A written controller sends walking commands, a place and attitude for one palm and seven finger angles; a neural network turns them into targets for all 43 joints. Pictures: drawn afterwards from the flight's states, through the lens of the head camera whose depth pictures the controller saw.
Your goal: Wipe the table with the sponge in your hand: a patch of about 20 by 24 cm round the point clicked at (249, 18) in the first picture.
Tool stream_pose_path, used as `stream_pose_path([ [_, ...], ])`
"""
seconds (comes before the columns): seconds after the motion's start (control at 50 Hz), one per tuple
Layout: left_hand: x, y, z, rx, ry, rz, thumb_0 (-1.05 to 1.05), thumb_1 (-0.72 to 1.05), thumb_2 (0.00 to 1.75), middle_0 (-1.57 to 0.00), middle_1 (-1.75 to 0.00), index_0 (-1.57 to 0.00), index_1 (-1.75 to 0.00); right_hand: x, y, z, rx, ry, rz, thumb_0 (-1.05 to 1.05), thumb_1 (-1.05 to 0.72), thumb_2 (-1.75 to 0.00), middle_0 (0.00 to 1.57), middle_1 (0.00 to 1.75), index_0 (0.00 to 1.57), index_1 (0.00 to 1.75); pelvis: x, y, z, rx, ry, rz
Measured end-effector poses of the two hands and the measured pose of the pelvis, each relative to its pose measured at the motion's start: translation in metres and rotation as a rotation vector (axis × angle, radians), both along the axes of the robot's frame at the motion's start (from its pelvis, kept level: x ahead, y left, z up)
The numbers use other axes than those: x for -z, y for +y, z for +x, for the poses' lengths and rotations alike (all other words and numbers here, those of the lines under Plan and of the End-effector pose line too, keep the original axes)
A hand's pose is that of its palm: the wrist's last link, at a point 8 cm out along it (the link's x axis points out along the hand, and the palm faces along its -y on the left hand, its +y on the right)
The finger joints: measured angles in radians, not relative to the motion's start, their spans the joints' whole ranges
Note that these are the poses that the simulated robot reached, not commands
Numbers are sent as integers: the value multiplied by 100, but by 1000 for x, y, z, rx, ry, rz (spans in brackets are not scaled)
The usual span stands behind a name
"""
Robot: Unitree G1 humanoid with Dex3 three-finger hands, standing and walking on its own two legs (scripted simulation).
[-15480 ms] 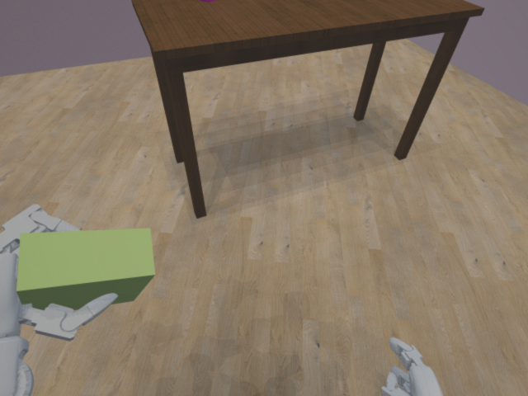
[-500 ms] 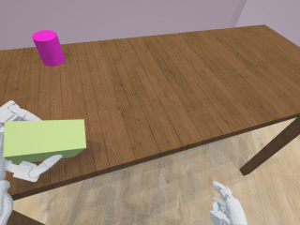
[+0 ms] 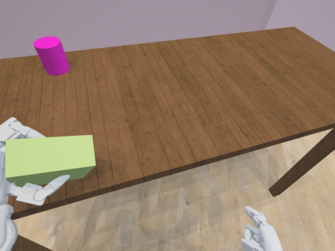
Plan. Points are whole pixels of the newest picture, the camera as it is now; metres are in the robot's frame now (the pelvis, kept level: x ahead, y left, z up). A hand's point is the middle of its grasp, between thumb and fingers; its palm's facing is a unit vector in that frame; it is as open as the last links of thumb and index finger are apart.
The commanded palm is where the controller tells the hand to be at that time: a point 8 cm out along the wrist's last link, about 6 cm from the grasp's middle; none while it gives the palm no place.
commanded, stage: come to a stop and stand still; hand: left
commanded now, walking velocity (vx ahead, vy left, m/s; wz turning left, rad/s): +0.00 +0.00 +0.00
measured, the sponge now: (64, 161) +0.23 +0.22 +0.14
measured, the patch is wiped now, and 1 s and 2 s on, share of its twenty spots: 0.00 0.00 0.00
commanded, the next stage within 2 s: look again from close up in 1.12 s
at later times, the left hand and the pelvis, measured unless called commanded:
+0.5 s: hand (37, 155) +0.23 +0.26 +0.17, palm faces +0.42 -0.81 -0.40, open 9.6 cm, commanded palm +0.16 +0.28 +0.18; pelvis +0.02 -0.01 -0.01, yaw +4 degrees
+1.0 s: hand (13, 182) +0.18 +0.27 +0.16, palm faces +0.50 -0.81 -0.30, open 9.6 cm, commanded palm +0.11 +0.28 +0.18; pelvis -0.02 -0.01 -0.01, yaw +5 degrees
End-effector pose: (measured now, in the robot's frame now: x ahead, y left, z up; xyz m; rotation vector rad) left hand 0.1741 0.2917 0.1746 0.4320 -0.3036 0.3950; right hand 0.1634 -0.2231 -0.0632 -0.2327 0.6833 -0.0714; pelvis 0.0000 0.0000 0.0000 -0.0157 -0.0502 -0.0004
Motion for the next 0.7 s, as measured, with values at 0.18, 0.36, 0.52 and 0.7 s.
stream_pose_path([
  [0.18,-28,4,17,24,-77,160,-1,-45,103,-78,-137,-78,-138,3,5,6,-65,14,-15,2,-90,-89,20,30,20,30,4,-6,2,-52,27,3],
  [0.36,-38,15,35,-7,-112,161,-1,-45,103,-78,-138,-78,-138,14,-4,6,-137,58,29,2,-90,-89,21,30,20,30,6,-11,19,-38,94,3],
  [0.52,-9,6,9,18,-38,101,-1,-44,103,-76,-139,-77,-139,13,-22,8,-160,124,-56,2,-90,-89,21,30,20,30,7,-13,21,-82,103,0],
  [0.7,-6,18,-19,-57,-29,68,-1,-44,103,-77,-138,-77,-139,5,-10,26,-201,20,-39,2,-90,-89,20,30,20,30,7,-9,4,-81,78,7],
])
